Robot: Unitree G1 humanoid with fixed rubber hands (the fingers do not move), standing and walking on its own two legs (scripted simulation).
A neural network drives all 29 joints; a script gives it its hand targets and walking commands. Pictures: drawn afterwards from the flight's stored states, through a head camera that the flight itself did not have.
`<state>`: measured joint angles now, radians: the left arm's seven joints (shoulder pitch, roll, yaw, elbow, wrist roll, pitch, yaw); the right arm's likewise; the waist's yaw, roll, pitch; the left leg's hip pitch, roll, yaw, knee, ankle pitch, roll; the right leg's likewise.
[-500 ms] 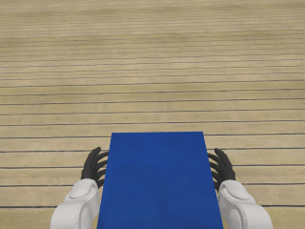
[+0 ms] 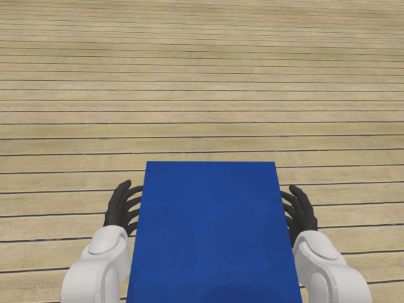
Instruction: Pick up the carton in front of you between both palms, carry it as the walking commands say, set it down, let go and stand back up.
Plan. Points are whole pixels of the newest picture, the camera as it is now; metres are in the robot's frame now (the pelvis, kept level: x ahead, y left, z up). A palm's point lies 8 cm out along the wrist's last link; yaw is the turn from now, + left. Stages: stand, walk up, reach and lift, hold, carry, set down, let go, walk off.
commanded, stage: carry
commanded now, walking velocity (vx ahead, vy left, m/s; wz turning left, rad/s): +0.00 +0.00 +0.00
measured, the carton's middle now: (209, 243) +0.23 +0.00 +0.03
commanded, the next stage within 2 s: hold in 1.36 s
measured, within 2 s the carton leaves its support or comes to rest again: neither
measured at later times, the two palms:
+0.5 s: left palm (140, 191) +0.31 +0.13 +0.07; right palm (294, 193) +0.32 -0.17 +0.07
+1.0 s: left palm (143, 196) +0.33 +0.13 +0.03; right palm (284, 198) +0.34 -0.17 +0.02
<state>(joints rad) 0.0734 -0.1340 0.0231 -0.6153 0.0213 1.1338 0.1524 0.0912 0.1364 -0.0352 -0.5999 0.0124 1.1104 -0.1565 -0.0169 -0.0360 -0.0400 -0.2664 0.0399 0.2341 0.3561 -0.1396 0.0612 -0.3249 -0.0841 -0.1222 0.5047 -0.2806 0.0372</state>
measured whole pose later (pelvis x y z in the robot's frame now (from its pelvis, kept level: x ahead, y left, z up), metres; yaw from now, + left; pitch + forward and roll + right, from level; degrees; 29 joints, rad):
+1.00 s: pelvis +0.06 -0.02 -0.01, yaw +1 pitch +2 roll +0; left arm -0.16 -0.13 0.15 0.12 0.20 0.74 0.03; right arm -0.15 0.13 -0.14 0.11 -0.20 0.75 -0.03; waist 0.00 0.00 -0.09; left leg -0.23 0.08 0.20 0.48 -0.28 0.00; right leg -0.25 -0.07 -0.18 0.48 -0.26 0.00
